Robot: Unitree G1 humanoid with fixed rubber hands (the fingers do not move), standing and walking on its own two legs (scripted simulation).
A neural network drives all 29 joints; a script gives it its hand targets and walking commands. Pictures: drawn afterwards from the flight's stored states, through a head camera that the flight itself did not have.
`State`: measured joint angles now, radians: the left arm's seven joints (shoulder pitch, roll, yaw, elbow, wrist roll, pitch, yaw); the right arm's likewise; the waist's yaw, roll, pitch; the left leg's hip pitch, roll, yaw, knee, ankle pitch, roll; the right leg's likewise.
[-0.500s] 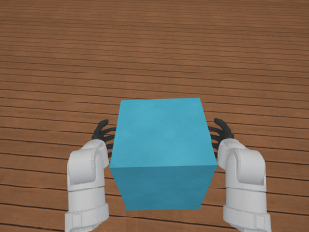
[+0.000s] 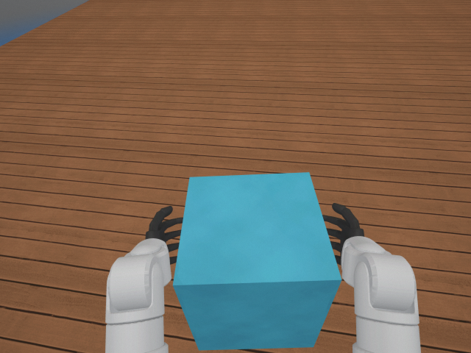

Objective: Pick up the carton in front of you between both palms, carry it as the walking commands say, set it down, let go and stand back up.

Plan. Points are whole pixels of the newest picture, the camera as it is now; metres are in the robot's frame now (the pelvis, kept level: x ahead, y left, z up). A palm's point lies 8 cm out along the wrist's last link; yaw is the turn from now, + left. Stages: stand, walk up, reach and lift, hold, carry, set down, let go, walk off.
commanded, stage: carry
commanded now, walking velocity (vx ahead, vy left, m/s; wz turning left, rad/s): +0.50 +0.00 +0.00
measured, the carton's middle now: (252, 263) +0.28 +0.01 +0.00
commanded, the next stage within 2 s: none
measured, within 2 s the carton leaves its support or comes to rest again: neither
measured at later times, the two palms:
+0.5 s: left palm (174, 135) +0.58 +0.19 +0.07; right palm (301, 135) +0.56 -0.11 +0.08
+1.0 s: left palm (206, 77) +0.88 +0.14 +0.07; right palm (303, 76) +0.88 -0.16 +0.06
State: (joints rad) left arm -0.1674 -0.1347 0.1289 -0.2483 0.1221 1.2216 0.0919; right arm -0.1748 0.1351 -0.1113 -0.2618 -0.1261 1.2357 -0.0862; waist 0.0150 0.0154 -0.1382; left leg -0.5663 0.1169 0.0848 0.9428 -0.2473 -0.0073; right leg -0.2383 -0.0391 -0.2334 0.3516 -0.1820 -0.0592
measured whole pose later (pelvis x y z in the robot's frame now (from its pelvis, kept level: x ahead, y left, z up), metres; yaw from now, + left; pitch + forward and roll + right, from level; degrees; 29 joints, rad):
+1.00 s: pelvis +0.61 -0.01 +0.00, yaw +0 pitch +4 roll +1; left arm -0.15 -0.13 0.12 -0.35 0.10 1.18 0.09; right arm -0.16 0.13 -0.09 -0.36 -0.12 1.19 -0.08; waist 0.01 0.03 0.00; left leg -0.47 0.06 0.10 0.73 -0.34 -0.02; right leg -0.27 -0.04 -0.23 0.34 -0.14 -0.07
